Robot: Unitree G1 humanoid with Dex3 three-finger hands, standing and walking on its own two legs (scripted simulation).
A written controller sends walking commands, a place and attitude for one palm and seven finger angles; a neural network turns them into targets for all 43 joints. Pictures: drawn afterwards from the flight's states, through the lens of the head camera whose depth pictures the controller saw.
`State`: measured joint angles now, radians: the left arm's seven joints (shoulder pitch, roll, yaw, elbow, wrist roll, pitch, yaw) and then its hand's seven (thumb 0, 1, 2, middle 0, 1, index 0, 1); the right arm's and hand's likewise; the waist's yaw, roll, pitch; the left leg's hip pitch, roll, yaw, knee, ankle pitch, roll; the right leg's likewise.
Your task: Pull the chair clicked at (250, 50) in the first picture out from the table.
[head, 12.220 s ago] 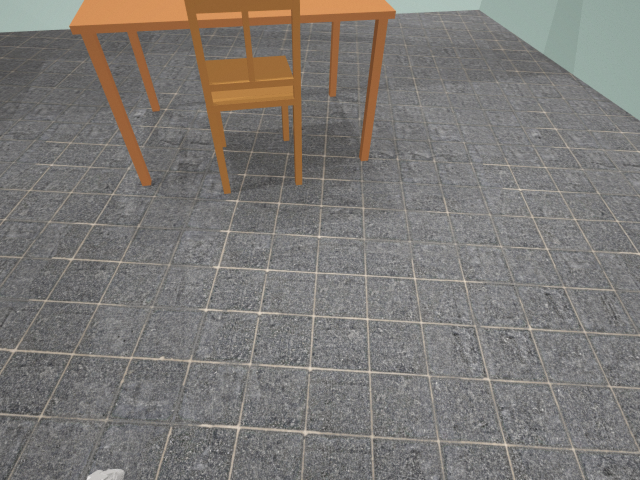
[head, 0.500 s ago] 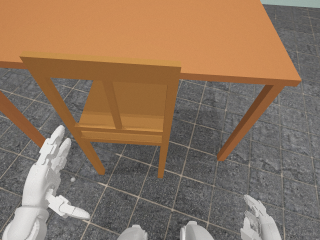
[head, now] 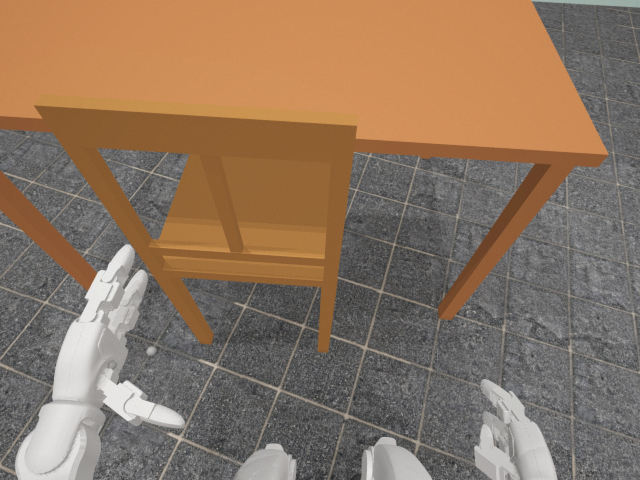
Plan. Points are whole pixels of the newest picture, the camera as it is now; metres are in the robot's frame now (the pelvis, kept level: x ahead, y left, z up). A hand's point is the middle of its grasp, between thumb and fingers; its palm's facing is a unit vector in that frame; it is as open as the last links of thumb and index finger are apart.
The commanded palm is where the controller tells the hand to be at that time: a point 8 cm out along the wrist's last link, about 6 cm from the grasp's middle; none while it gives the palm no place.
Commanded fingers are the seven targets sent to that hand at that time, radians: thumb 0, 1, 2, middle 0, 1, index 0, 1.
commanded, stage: aim the fingers beside a spindle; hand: left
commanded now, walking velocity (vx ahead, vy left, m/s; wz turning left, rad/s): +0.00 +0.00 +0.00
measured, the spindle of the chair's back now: (225, 207) +0.50 +0.18 -0.02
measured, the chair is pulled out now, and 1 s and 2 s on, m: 0.00 0.00 0.00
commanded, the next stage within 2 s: push the fingers through the gap in 1.88 s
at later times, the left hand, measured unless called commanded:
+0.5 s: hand (173, 322) +0.30 +0.20 +0.02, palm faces -0.01 -1.00 -0.03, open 16.9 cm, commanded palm +0.28 +0.25 +0.02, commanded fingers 0.00 -0.50 0.30 -0.06 -0.08 -0.06 -0.08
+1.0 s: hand (205, 296) +0.34 +0.17 +0.00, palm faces -0.03 -1.00 -0.03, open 16.9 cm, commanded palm +0.32 +0.23 +0.00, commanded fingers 0.00 -0.50 0.30 -0.06 -0.08 -0.06 -0.08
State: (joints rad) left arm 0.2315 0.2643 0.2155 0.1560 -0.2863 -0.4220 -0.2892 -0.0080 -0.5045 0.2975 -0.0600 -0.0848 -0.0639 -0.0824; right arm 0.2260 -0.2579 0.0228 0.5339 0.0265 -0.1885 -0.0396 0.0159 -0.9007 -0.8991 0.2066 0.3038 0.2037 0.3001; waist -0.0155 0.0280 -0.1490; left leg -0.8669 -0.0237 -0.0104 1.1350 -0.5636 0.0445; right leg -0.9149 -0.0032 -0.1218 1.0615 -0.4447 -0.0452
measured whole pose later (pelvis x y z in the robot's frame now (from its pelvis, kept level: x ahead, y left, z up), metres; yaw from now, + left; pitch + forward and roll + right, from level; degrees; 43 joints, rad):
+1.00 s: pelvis -0.01 +0.01 -0.03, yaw -1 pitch +22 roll -2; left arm -0.15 0.23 0.16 0.44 -0.19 -0.45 -0.18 -0.01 -0.50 0.30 -0.06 -0.08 -0.06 -0.08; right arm 0.22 -0.26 0.01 0.57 0.01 -0.09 -0.01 0.01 -0.90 -0.90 0.21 0.30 0.20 0.30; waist -0.04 0.02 -0.16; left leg -1.04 -0.03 0.02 1.25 -0.60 0.06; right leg -1.10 -0.01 -0.10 1.18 -0.47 -0.03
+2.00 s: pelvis -0.01 +0.00 -0.03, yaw -1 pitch +23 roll -2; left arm -0.23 0.25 0.21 0.54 -0.19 -0.49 -0.18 -0.01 -0.50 0.30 -0.06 -0.08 -0.06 -0.08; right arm 0.21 -0.26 0.01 0.57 0.01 -0.06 -0.01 0.01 -0.90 -0.90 0.21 0.30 0.20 0.30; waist -0.05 0.01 -0.17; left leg -1.08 -0.02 0.02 1.28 -0.60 0.05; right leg -1.15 -0.01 -0.09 1.21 -0.47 -0.04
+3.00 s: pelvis -0.02 +0.00 -0.04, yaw -2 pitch +26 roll -2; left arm -0.65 0.35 0.32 0.95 -0.13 -0.53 -0.18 -0.01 -0.50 0.30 -0.06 -0.08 -0.06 -0.08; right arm 0.27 -0.26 0.02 0.62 -0.02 0.00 0.01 0.01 -0.90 -0.90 0.21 0.30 0.20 0.30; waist -0.12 0.02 -0.15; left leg -1.15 -0.01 0.02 1.29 -0.59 0.06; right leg -1.21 0.00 -0.09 1.21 -0.45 -0.04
